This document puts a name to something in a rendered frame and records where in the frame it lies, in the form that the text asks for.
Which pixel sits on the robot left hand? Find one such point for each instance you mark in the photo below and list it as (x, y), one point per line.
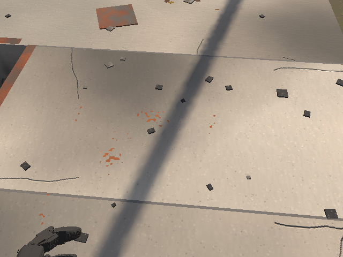
(49, 238)

